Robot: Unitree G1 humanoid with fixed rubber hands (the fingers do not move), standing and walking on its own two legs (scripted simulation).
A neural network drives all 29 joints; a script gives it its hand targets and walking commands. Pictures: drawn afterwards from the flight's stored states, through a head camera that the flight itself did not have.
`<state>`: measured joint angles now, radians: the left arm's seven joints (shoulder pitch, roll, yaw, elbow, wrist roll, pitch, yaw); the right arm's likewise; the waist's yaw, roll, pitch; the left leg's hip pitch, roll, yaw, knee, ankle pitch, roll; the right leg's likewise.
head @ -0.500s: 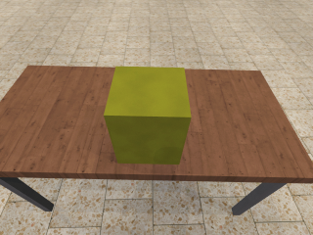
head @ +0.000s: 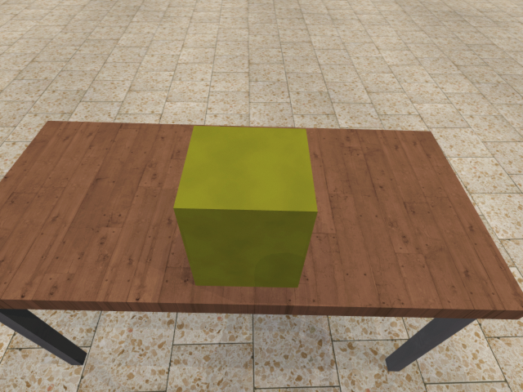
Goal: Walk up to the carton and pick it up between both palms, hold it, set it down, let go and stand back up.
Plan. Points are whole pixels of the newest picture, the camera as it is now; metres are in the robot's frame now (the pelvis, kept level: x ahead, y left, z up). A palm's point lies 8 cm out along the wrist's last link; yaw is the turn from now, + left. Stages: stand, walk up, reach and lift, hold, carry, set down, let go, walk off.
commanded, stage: stand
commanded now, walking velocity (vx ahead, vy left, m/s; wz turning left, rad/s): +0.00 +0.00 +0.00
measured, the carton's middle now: (248, 210) +0.44 +0.03 +0.00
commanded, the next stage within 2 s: walk up in 0.62 s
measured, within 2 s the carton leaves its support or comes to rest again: neither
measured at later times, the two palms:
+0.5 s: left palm out of the picture -0.02 +0.19 -0.15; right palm out of the picture -0.02 -0.19 -0.15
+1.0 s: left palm out of the picture -0.01 +0.22 -0.15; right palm out of the picture -0.01 -0.21 -0.16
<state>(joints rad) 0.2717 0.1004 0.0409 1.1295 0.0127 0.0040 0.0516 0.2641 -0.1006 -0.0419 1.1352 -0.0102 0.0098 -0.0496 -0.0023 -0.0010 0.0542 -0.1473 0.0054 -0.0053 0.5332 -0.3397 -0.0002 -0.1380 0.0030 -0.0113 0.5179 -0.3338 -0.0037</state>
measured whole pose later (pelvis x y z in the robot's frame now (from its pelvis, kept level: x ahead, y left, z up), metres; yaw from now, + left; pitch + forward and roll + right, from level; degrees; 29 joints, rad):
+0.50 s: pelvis +0.01 +0.00 +0.00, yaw +0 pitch -4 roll +0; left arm 0.28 0.08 0.03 1.19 0.01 0.00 0.06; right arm 0.28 -0.08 -0.03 1.19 -0.01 0.01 -0.06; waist 0.00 0.00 0.07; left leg -0.09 0.00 0.00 0.48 -0.33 0.00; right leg -0.08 0.00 -0.01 0.47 -0.32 0.00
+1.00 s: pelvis -0.01 +0.01 -0.01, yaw +1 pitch -4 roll -1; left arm 0.24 0.11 0.02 1.10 0.03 -0.01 0.07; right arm 0.23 -0.14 -0.02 1.14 -0.02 0.02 -0.06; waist 0.00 0.03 0.12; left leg -0.18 -0.01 -0.02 0.61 -0.36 0.01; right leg -0.16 -0.01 -0.02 0.57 -0.35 0.01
